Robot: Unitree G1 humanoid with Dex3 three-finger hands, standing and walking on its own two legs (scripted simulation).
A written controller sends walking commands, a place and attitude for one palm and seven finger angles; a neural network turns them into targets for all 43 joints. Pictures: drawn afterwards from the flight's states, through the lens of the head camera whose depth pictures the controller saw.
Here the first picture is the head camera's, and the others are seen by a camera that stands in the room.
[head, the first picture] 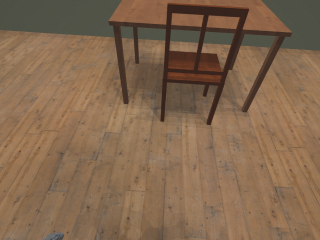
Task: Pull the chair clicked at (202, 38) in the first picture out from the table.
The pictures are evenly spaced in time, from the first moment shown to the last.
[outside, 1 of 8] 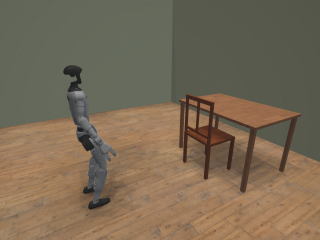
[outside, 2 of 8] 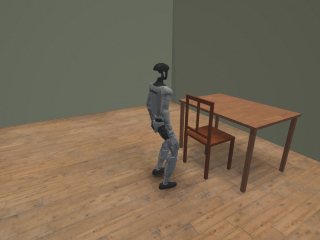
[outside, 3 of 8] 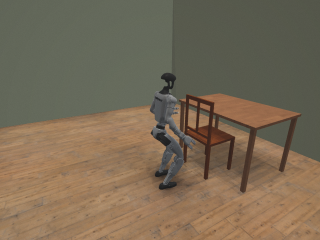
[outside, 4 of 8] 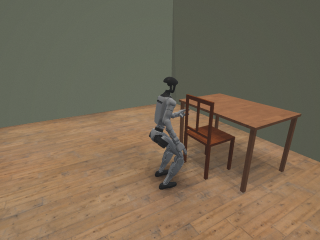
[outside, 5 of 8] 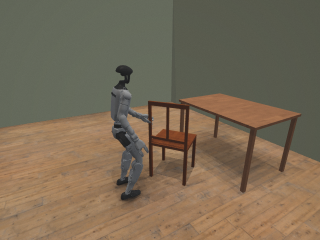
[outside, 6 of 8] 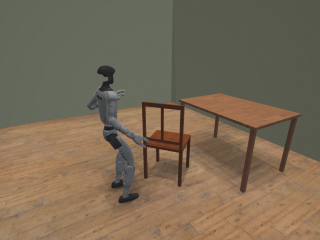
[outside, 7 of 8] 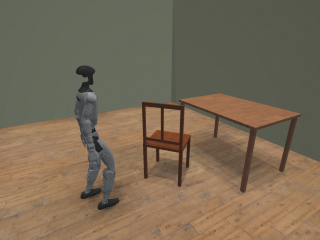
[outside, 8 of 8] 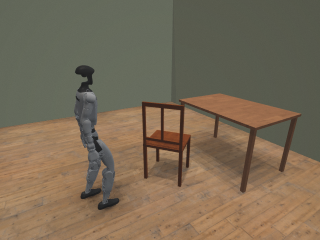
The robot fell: no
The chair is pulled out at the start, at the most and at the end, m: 0.00 0.51 0.51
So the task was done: yes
